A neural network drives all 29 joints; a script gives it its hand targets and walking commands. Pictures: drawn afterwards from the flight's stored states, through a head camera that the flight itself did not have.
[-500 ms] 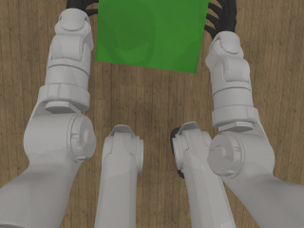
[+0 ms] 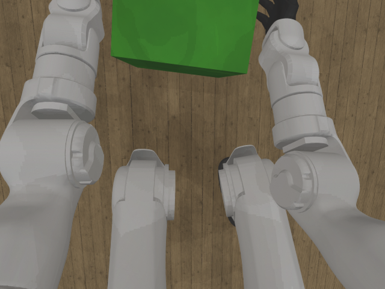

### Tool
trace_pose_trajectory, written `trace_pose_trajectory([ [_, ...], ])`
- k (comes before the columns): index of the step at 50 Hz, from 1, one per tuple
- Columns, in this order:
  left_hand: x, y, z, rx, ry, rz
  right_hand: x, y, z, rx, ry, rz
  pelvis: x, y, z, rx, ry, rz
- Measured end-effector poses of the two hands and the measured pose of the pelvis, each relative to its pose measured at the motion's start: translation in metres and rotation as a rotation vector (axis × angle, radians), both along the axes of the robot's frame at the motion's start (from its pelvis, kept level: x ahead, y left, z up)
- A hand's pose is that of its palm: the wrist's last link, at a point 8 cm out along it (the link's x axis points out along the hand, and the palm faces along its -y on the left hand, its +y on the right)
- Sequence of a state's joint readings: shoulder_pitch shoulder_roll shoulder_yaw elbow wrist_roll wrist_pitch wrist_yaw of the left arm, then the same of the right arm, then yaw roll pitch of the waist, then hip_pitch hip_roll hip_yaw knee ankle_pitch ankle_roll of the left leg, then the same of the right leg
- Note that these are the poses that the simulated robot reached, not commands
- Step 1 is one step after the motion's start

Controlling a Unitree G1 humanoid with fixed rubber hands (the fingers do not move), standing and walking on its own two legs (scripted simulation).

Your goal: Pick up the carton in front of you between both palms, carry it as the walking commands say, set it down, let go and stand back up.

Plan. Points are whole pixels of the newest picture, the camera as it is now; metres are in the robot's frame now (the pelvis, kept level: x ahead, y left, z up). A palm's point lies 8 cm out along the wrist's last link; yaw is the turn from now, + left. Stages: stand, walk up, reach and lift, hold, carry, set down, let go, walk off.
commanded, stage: set down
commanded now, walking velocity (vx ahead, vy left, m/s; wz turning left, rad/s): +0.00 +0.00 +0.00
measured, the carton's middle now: (184, 16) +0.56 +0.03 -0.25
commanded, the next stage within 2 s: none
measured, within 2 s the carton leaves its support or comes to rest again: rests again in 0.14 s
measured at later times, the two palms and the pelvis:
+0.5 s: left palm out of the picture +0.57 +0.18 -0.16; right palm (280, 16) +0.54 -0.12 -0.16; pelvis +0.01 +0.00 +0.00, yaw -1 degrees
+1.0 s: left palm (80, 23) +0.53 +0.21 -0.21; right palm (282, 37) +0.51 -0.15 -0.20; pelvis +0.00 +0.00 -0.01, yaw -1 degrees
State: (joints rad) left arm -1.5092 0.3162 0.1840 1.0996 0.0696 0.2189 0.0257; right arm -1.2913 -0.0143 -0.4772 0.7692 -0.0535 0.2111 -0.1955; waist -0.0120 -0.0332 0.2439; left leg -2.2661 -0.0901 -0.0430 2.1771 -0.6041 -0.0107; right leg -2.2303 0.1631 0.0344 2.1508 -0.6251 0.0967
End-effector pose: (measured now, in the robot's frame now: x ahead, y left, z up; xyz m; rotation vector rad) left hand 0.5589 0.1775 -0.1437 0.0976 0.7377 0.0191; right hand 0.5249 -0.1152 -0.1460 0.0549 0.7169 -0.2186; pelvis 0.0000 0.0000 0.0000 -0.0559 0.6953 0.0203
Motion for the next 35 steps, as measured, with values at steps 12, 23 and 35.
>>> trace_pose_trajectory([
  [12, 0.001, 0.002, -0.003, -0.033, -0.007, -0.01, 0.003, -0.003, -0.002, -0.001, -0.004, 0.034, -0.006, -0.002, -0.001, -0.002, -0.036, -0.001],
  [23, 0.01, 0.006, -0.016, -0.068, -0.024, -0.018, 0.012, -0.008, -0.014, 0.013, -0.02, 0.04, 0.006, 0.003, -0.001, -0.01, 0.001, -0.005],
  [35, 0.009, 0.006, -0.017, -0.072, -0.036, -0.013, 0.013, -0.01, -0.014, 0.019, -0.024, 0.065, 0.003, 0.003, -0.004, -0.009, -0.022, -0.005],
])
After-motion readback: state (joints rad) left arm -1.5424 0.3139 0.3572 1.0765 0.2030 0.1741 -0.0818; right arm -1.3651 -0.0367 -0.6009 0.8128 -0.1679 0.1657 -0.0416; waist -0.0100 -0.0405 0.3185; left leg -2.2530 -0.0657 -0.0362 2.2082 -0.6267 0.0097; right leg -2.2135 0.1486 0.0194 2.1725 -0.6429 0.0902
